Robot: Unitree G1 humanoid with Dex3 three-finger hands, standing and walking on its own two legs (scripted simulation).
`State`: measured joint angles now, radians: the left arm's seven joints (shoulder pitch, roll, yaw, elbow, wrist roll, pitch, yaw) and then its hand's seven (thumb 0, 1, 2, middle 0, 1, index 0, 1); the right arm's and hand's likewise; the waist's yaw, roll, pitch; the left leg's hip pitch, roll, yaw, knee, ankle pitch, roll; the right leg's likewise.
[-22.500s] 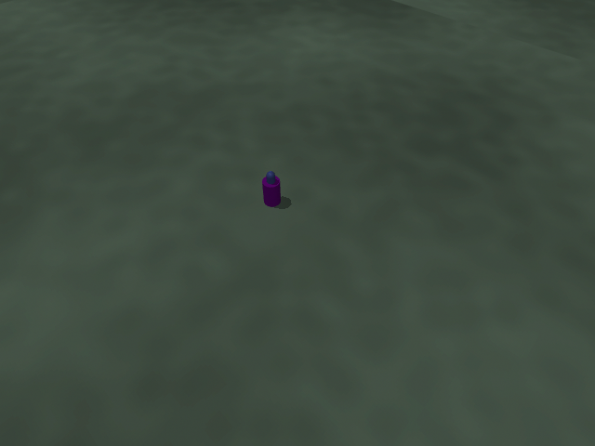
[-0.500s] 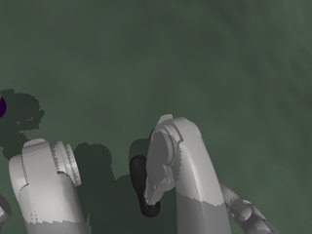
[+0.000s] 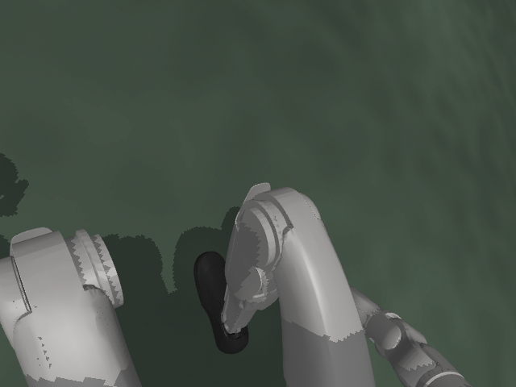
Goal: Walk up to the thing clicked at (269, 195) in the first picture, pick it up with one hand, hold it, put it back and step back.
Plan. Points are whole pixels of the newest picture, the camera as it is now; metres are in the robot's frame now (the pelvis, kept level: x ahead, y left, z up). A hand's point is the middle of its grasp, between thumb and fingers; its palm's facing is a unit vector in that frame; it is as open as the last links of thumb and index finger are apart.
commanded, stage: lower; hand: left
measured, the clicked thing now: out of the picture +0.43 +0.31 -0.18
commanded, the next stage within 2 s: loosen in 0.40 s
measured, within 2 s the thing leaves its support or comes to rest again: rests again in 0.88 s
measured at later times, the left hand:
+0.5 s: hand out of the picture +0.43 +0.31 -0.17, palm faces +0.48 -0.88 -0.01, open 9.4 cm
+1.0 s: hand out of the picture +0.43 +0.31 -0.17, palm faces +0.47 -0.88 +0.01, open 13.3 cm
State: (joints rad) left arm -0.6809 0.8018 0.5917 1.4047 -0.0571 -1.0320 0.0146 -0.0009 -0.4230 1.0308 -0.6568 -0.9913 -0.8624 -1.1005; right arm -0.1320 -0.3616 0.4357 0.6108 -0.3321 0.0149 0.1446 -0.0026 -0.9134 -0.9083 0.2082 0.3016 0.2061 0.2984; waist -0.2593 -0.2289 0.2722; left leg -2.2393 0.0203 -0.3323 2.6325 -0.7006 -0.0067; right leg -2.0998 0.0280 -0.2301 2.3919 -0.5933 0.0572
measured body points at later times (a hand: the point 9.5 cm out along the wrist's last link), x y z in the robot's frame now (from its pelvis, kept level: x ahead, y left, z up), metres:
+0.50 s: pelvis +0.00 +0.00 +0.00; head +0.23 +0.18 +0.33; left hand +0.40 +0.36 -0.17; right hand +0.16 -0.25 -0.04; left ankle +0.08 +0.12 -0.25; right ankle +0.14 -0.12 -0.25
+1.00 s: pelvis -0.01 +0.01 +0.00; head +0.22 +0.19 +0.33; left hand +0.40 +0.36 -0.17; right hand +0.16 -0.24 -0.04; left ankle +0.08 +0.12 -0.25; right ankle +0.14 -0.12 -0.25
